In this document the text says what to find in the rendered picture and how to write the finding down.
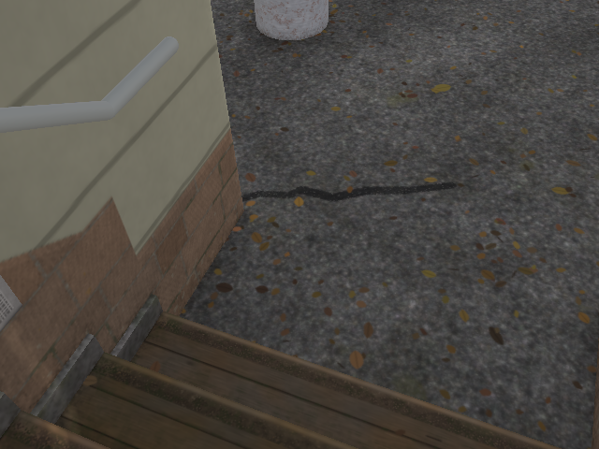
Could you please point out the stairs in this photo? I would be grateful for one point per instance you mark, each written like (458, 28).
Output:
(190, 386)

